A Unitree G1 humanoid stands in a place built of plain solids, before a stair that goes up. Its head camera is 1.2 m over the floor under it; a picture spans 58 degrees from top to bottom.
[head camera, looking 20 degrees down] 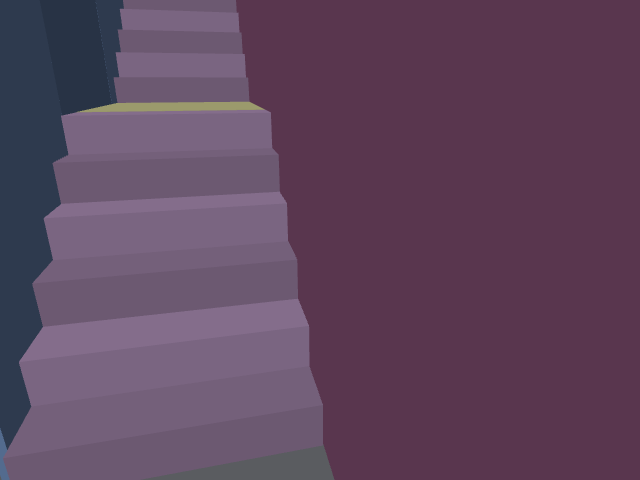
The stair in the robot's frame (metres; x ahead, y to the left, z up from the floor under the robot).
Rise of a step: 0.18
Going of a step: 0.22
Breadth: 0.96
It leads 13 degrees to the left of straight ahead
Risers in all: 6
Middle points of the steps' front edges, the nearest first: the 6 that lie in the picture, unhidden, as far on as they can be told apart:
1.07 0.45 0.18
1.29 0.51 0.35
1.50 0.56 0.53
1.72 0.61 0.71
1.93 0.66 0.88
2.15 0.71 1.06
